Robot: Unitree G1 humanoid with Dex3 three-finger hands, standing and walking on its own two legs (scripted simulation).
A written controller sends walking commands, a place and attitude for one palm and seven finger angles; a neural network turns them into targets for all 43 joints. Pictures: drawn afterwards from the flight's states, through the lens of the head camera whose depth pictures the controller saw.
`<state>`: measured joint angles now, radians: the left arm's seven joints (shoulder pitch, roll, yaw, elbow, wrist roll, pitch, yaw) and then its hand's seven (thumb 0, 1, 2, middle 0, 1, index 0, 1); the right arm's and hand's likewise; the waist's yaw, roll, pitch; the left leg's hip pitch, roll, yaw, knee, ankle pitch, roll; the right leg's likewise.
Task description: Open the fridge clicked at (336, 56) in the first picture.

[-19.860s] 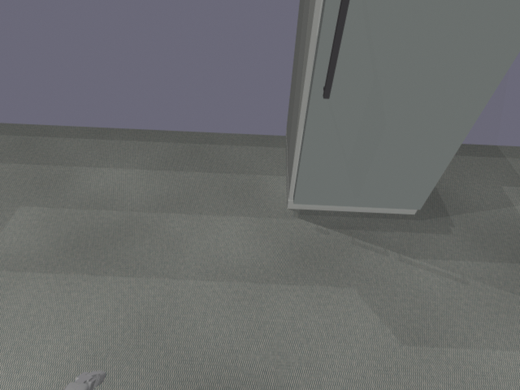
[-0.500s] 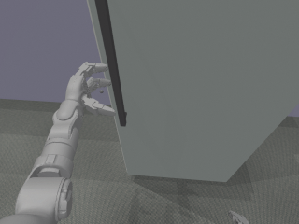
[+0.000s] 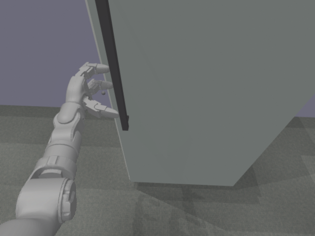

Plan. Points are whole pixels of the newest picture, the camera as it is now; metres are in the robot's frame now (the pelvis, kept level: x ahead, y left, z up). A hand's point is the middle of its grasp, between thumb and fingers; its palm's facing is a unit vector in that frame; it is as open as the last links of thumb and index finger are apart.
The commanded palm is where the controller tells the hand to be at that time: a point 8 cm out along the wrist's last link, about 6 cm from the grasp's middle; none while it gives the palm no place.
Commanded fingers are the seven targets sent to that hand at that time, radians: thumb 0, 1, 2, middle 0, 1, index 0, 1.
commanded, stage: slide the fingers in behind the handle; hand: left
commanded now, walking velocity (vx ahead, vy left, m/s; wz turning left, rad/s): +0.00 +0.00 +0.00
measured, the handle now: (117, 75) +0.48 +0.10 +0.16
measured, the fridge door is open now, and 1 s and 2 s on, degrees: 0 0 0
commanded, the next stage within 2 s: grip the handle and tug to test in 1.54 s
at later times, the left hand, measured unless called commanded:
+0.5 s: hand (112, 94) +0.43 +0.12 +0.14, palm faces -0.07 -1.00 -0.01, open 14.0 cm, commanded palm +0.41 +0.17 +0.13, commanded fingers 0.00 -0.50 0.30 -0.30 -1.20 -0.30 -1.20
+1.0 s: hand (120, 96) +0.43 +0.10 +0.14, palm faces -0.07 -1.00 -0.01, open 14.0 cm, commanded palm +0.41 +0.15 +0.13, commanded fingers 0.00 -0.50 0.30 -0.30 -1.20 -0.30 -1.20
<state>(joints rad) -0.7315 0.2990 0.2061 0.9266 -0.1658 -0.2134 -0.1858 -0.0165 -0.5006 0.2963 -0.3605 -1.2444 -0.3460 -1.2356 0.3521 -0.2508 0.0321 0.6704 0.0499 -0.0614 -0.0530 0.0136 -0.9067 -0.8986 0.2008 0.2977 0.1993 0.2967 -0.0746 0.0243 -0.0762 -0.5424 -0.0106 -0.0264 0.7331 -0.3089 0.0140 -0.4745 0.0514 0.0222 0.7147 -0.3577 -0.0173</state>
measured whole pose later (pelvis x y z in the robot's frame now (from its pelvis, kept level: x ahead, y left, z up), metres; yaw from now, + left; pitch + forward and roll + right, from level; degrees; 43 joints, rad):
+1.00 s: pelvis +0.02 -0.01 +0.00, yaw +0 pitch +6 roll +0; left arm -0.58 0.18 0.11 0.69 -0.15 -0.16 -0.07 -0.02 -0.50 0.30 -0.30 -1.20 -0.30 -1.20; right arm 0.32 -0.24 0.02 0.65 0.04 -0.06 -0.03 0.01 -0.91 -0.90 0.20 0.30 0.20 0.30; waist -0.05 0.03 -0.09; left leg -0.48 -0.01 -0.03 0.70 -0.32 0.00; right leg -0.42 0.05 0.02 0.70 -0.37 -0.03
